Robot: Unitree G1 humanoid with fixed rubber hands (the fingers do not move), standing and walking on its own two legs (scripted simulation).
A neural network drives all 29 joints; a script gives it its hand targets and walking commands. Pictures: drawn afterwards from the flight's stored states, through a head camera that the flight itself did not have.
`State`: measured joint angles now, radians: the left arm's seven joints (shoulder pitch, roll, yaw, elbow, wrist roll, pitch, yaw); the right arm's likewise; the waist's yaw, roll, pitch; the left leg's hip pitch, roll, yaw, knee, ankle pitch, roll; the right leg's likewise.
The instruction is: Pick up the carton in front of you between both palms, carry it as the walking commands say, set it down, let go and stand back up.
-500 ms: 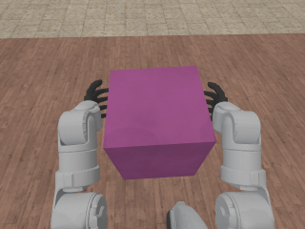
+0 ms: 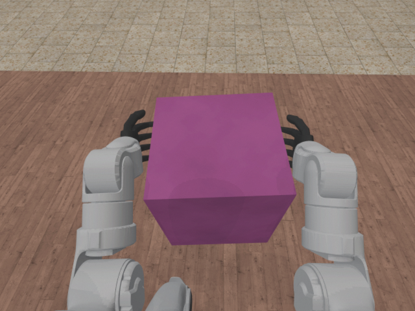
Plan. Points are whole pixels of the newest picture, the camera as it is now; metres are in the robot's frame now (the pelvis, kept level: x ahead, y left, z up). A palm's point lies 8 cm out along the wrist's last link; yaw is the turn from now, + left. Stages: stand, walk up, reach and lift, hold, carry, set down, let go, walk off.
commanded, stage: carry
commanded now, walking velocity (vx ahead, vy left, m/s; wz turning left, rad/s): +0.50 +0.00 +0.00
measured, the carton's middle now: (217, 176) +0.36 +0.02 +0.03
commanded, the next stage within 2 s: none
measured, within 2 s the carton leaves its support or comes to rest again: neither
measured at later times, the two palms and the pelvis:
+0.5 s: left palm (167, 63) +0.67 +0.16 +0.08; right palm (284, 69) +0.65 -0.14 +0.08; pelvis +0.30 +0.03 -0.03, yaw +0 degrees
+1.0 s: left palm (178, 20) +0.95 +0.17 +0.05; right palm (268, 21) +0.96 -0.13 +0.04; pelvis +0.59 +0.00 -0.06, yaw +0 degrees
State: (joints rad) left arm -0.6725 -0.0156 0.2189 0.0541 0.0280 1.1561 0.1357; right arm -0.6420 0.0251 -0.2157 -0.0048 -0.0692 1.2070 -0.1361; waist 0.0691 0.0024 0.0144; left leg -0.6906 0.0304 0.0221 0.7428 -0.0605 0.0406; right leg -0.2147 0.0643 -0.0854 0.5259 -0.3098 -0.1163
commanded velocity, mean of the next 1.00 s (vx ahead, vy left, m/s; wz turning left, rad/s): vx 0.50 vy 0.00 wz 0.00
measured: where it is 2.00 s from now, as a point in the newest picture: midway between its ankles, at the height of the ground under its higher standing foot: (214, 142)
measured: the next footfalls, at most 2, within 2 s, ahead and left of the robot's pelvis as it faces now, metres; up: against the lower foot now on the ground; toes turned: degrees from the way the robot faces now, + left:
left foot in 0.12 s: +0.24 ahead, +0.08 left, -0.03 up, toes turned +3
right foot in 0.62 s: +0.55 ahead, -0.05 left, -0.07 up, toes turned -2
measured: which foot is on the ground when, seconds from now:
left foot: up 0.00-0.10, down 0.12-0.64, up 0.66-1.00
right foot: down 0.00-0.10, up 0.12-0.60, down 0.62-1.00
